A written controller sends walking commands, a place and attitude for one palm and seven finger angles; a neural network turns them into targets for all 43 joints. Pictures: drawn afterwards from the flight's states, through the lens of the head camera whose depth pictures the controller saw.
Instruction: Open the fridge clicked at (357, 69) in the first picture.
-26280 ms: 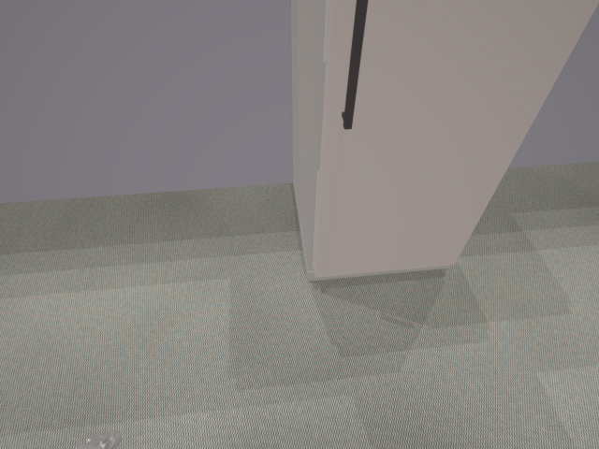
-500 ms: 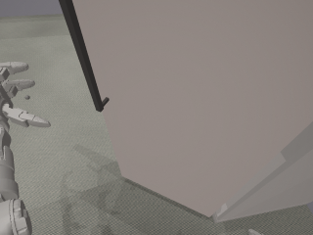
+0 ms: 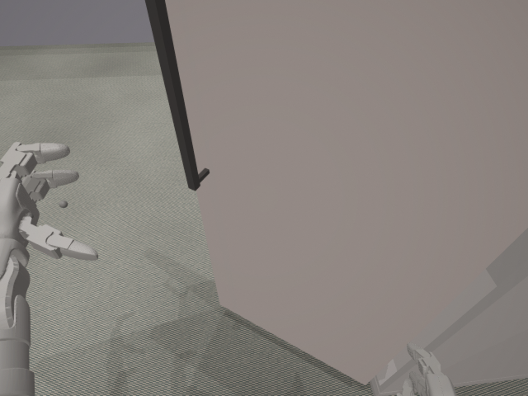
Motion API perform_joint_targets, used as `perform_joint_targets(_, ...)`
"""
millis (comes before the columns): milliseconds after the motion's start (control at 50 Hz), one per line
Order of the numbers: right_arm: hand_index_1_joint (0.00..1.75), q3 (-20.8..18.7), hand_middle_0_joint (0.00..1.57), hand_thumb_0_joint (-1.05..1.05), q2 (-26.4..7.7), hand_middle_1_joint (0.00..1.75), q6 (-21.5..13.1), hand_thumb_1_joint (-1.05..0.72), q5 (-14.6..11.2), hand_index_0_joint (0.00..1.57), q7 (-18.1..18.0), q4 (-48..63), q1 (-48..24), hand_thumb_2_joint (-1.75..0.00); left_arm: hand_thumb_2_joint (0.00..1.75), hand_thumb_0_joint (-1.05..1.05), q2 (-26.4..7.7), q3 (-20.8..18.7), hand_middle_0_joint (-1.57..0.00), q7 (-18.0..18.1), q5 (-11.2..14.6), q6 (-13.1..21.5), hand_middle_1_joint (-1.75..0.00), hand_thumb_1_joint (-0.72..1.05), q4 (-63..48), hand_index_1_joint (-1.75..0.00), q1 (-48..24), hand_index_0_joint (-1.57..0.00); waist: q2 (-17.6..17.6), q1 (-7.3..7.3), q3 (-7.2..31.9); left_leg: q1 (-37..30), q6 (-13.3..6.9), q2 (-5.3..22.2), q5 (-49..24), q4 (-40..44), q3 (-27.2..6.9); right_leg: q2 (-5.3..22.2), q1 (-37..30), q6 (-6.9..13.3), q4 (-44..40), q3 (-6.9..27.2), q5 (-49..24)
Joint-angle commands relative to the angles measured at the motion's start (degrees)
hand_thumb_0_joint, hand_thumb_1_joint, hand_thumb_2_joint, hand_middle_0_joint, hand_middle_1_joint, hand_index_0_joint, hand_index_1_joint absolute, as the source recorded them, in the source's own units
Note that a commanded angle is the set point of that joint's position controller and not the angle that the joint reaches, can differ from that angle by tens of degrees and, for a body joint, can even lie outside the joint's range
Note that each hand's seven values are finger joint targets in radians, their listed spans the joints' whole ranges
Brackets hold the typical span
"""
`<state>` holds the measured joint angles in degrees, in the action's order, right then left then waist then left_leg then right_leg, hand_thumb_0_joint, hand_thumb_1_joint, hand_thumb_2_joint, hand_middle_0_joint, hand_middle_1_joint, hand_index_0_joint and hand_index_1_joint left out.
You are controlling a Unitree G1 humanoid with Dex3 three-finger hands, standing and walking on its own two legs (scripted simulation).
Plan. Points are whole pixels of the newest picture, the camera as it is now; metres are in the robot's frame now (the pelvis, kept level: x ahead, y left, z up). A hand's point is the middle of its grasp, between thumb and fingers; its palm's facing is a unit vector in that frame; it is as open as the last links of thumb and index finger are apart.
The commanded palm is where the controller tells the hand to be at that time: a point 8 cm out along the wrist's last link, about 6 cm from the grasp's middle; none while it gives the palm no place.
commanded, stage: slip the hand off the handle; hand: left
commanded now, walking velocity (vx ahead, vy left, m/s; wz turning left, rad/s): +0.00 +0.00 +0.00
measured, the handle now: (184, 99) +0.50 +0.18 +0.21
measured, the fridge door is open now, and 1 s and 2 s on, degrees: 55 55 55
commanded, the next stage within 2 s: draw the hand back to the body in 0.14 s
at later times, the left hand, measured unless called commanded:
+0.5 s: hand (55, 225) +0.27 +0.29 +0.16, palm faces +0.08 -0.99 -0.07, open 14.7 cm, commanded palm +0.22 +0.33 +0.16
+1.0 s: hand (32, 254) +0.22 +0.29 +0.16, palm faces +0.49 -0.82 -0.30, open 13.3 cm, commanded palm +0.18 +0.32 +0.18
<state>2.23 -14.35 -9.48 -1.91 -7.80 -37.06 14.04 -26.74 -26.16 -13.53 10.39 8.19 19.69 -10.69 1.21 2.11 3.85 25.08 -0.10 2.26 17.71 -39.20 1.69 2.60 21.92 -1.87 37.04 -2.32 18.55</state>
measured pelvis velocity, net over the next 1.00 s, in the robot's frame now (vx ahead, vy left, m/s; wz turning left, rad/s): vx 0.00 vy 0.00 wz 0.00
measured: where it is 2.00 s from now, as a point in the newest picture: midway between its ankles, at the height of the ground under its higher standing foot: outside the picture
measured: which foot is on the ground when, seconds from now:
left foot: down 0.00-1.00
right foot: down 0.00-1.00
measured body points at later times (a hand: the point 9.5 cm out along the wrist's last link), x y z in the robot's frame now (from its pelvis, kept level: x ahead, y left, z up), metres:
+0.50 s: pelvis +0.01 -0.01 +0.01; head -0.01 -0.03 +0.46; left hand +0.26 +0.34 +0.17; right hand +0.18 -0.25 -0.06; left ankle +0.03 +0.12 -0.72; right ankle +0.00 -0.14 -0.72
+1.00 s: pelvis +0.00 +0.00 +0.01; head -0.01 -0.01 +0.46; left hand +0.19 +0.33 +0.18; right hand +0.19 -0.22 -0.06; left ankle +0.03 +0.12 -0.72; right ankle +0.00 -0.14 -0.72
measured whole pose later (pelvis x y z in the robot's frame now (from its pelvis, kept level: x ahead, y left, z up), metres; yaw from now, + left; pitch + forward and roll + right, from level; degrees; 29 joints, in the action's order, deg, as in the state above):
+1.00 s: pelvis +0.00 +0.00 +0.01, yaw +0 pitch -2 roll -1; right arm 2.6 -13.1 -15.7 -0.1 -5.8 -38.6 12.6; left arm -20.5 -21.8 3.9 5.7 3.1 -12.1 14.8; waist 1.9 4.3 0.7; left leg 14.9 -0.2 1.7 15.4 -32.3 1.9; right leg 2.8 11.7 -2.1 30.0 -2.3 16.1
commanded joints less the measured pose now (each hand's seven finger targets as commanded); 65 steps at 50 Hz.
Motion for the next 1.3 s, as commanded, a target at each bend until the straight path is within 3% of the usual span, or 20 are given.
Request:
perform_joint_targets(0,0.3,-3.0,0.2,0.0,-8.0,0.3,-4.0,-0.9,0.0,0.2,-0.4,8.4,-3.9,-0.9,0.2,0.0,-15.2,-3.4,-0.25,0.8,1.5,3.3,-1.15,-0.55,-16.5,-1.15,-12.6,-0.25,4.1,0.35,11.1,-10.4,-0.8,-0.8,-7.9,7.2,-2.5,-3.0,-0.3,2.9,-5.6,-1.0,-6.8)
perform_joint_targets(120,0.3,-2.8,0.2,0.0,-7.5,0.3,-5.1,-0.9,0.0,0.2,0.0,8.9,-5.1,-0.9,0.2,0.0,-14.6,-5.3,-0.25,1.1,2.7,2.5,-1.15,-0.55,-21.6,-1.15,-4.0,-0.25,2.9,1.16,10.3,-10.2,-0.9,-1.1,-10.9,6.8,-1.7,-2.8,-2.2,2.5,-5.6,-1.1,-10.2)
perform_joint_targets(200,0.3,-2.4,0.2,0.0,-7.6,0.3,-5.7,-0.9,-0.1,0.2,-1.0,7.4,-5.4,-0.9,0.2,0.0,-15.8,-4.7,-0.25,1.2,2.6,2.2,-1.15,-0.55,-21.6,-1.15,-11.6,-0.25,2.5,-0.75,6.3,-9.1,-1.0,-1.1,-6.0,7.1,-1.6,-2.7,0.3,2.2,-7.3,-0.5,-5.5)
perform_joint_targets(240,0.3,-2.4,0.2,0.0,-7.4,0.3,-6.2,-0.9,-0.2,0.2,-1.3,7.2,-5.5,-0.9,0.2,0.0,-14.9,-3.4,-0.25,0.8,2.3,2.4,-1.15,-0.55,-21.5,-1.15,-12.4,-0.25,5.6,-0.91,7.6,-10.4,-1.0,-1.4,-5.6,7.0,-1.7,-2.6,0.6,2.3,-7.1,-0.2,-4.7)
perform_joint_targets(260,0.3,-1.8,0.2,0.0,-8.4,0.3,-7.1,-0.9,-1.4,0.2,-2.1,6.8,-5.4,-0.9,0.2,0.0,-12.4,-2.9,-0.25,-5.1,9.4,-0.6,-1.15,-0.55,-15.7,-1.15,-11.0,-0.25,5.2,-2.16,9.9,-12.7,-0.9,-0.9,-4.1,8.3,-2.2,-2.0,-3.3,2.7,-8.4,0.1,-5.3)
perform_joint_targets(380,0.3,-0.9,0.2,0.0,-8.2,0.3,-9.5,-0.9,-1.9,0.2,-2.5,8.8,-5.9,-0.9,0.2,0.0,-21.7,-8.8,-0.25,-16.8,11.9,-6.6,-1.15,-0.55,-15.3,-1.15,-8.2,-0.25,3.5,0.52,7.5,-12.3,-2.0,-1.7,-9.6,8.2,-3.1,-1.8,-6.4,2.4,-9.1,0.1,-11.1)
perform_joint_targets(460,0.3,-1.4,0.2,0.0,-8.0,0.3,-10.3,-0.9,-2.0,0.2,-0.5,10.5,-6.0,-0.9,0.2,0.0,-20.6,-12.7,-0.25,-16.3,14.6,-6.5,-1.15,-0.55,-17.3,-1.15,-1.1,-0.25,2.0,1.84,7.2,-11.5,-1.6,-1.7,-11.4,7.7,-2.3,-1.9,-6.9,2.1,-9.0,0.1,-12.9)
perform_joint_targets(500,0.3,-1.6,0.2,0.0,-7.9,0.3,-11.0,-0.9,-2.1,0.2,0.1,11.1,-6.4,-0.9,0.2,0.0,-17.4,-10.8,-0.25,-15.7,14.8,-7.1,-1.15,-0.55,-19.0,-1.15,3.3,-0.25,2.6,2.22,6.6,-11.7,-1.7,-1.5,-11.7,7.7,-1.9,-1.8,-6.8,2.1,-8.9,0.1,-12.9)
perform_joint_targets(640,0.3,-1.7,0.2,0.0,-8.0,0.3,-12.7,-0.9,-2.2,0.2,-0.3,10.6,-6.3,-0.9,0.2,0.0,-15.9,-8.4,-0.25,-13.8,13.9,-8.5,-1.15,-0.55,-27.4,-1.15,2.5,-0.25,3.1,1.03,5.2,-12.5,-1.8,-1.1,-8.3,8.5,-2.4,-1.9,-4.5,1.8,-9.9,-0.2,-8.2)
perform_joint_targets(720,0.3,-1.6,0.2,0.0,-8.2,0.3,-13.6,-0.9,-1.9,0.2,-1.0,9.4,-6.6,-0.9,0.27,0.0,-17.7,-9.8,-0.25,-12.3,13.5,-7.5,-1.07,-0.41,-30.9,-1.07,0.7,-0.25,4.0,0.99,5.6,-13.6,-1.8,-0.9,-6.7,9.1,-3.1,-2.0,-4.6,2.0,-10.6,0.1,-5.7)
perform_joint_targets(740,0.3,-1.3,0.2,0.0,-7.5,0.3,-13.8,-0.9,-2.0,0.2,-1.1,9.3,-6.8,-0.9,0.29,0.0,-15.5,-8.0,-0.24,-12.2,13.3,-7.6,-1.04,-0.37,-30.9,-1.04,1.5,-0.24,5.3,0.91,4.7,-13.9,-1.7,-0.9,-6.0,9.5,-3.2,-2.1,-4.2,2.0,-10.5,-0.4,-5.2)
perform_joint_targets(760,0.3,-2.1,0.2,0.0,-7.3,0.3,-12.6,-0.9,0.8,0.2,0.4,8.1,-5.6,-0.9,0.31,0.0,-20.5,-7.8,-0.24,0.9,2.1,-4.0,-1.02,-0.33,-38.8,-1.02,-2.9,-0.24,5.4,2.44,0.3,-10.6,-1.7,-1.6,-5.5,10.0,-2.6,-1.2,-3.5,2.3,-14.4,1.1,-3.8)
perform_joint_targets(780,0.3,-2.0,0.2,0.0,-6.8,0.3,-12.4,-0.9,1.0,0.2,0.7,8.1,-5.8,-0.9,0.32,0.0,-11.5,-3.3,-0.24,6.6,1.2,-4.1,-1.0,-0.3,-34.4,-1.0,6.2,-0.24,2.9,0.76,-1.6,-10.6,-1.0,-0.5,-3.4,11.3,-2.4,-1.0,-3.0,2.4,-14.3,0.0,-2.7)
perform_joint_targets(800,0.3,-2.7,0.2,0.0,-7.2,0.3,-11.9,-0.9,1.0,0.2,0.9,7.5,-6.5,-0.9,0.34,0.0,-9.7,-2.7,-0.24,10.3,-0.3,-3.8,-0.98,-0.26,-37.0,-0.98,8.9,-0.24,1.3,1.84,0.2,-11.6,-1.2,-0.3,-4.4,11.7,-2.3,-0.8,-5.5,2.6,-14.5,0.1,-3.9)
perform_joint_targets(880,0.3,-2.8,0.2,0.0,-6.1,0.3,-10.1,-0.9,1.5,0.2,1.6,7.1,-7.1,-0.9,0.41,0.0,-7.8,-2.0,-0.24,18.1,-4.0,-1.4,-0.89,-0.12,-43.8,-0.89,15.4,-0.24,6.4,1.99,3.3,-13.6,-0.7,0.1,-3.4,13.6,-1.7,-0.3,-8.2,2.8,-11.9,-0.2,-4.6)
perform_joint_targets(900,0.3,-3.0,0.2,0.0,-6.5,0.3,-9.5,-0.9,1.7,0.2,1.5,6.8,-7.2,-0.9,0.43,0.0,-7.9,-2.1,-0.23,19.0,-4.4,-1.4,-0.87,-0.08,-42.9,-0.87,17.9,-0.23,2.2,2.17,2.4,-12.9,-1.1,0.4,-3.9,13.8,-1.6,-0.4,-8.8,2.7,-12.7,-0.2,-4.9)
perform_joint_targets(1040,0.3,-3.1,0.2,0.0,-5.4,0.3,-7.5,-0.9,1.9,0.2,1.2,7.0,-8.4,-0.9,0.55,0.0,-5.0,1.0,-0.22,21.3,-6.7,-0.2,-0.73,0.17,-46.9,-0.73,16.9,-0.22,5.1,1.52,1.3,-16.3,-1.0,0.7,-7.0,15.9,-1.8,-0.4,-10.2,2.8,-12.6,-0.3,-7.0)
perform_joint_targets(1120,0.3,-3.2,0.2,0.0,-5.8,0.3,-6.4,-0.9,2.0,0.2,1.6,7.2,-8.4,-0.9,0.62,0.0,-6.0,-0.8,-0.22,21.4,-6.7,-0.4,-0.64,0.32,-46.7,-0.64,21.7,-0.22,0.4,2.17,1.3,-16.8,-1.1,0.8,-10.5,16.4,-1.5,-0.5,-12.0,2.7,-13.2,-0.6,-9.4)
perform_joint_targets(1180,0.3,-3.3,0.2,0.0,-5.1,0.3,-5.7,-0.9,1.9,0.2,1.8,7.6,-8.9,-0.9,0.67,0.0,-4.6,0.3,-0.22,21.2,-6.7,-0.3,-0.58,0.43,-48.7,-0.58,23.0,-0.22,4.1,2.03,-0.7,-16.9,-0.7,0.8,-9.5,16.8,-1.3,-0.5,-11.7,2.7,-13.5,-0.5,-8.6)
perform_joint_targets(1280,0.3,-3.6,0.2,0.0,-4.9,0.3,-5.1,-0.9,2.0,0.2,1.9,8.4,-9.0,-0.9,0.76,0.0,-5.0,-0.5,-0.21,21.1,-6.8,-0.1,-0.47,0.61,-51.6,-0.47,26.3,-0.21,3.7,2.41,-0.2,-17.8,-0.7,0.9,-12.1,16.7,-0.7,-0.6,-12.8,2.7,-13.8,-0.6,-10.5)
